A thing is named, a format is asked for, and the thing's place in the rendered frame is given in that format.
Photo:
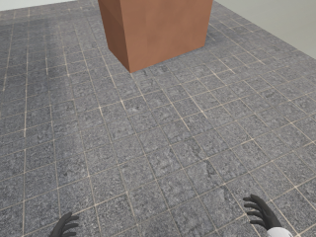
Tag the left robot hand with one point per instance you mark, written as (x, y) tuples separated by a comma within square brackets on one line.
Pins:
[(60, 227)]

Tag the pedestal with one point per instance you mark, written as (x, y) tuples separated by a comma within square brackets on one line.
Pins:
[(141, 33)]

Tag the right robot forearm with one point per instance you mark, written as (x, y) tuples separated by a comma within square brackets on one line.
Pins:
[(278, 232)]

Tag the right robot hand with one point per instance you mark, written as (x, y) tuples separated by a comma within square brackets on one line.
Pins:
[(269, 219)]

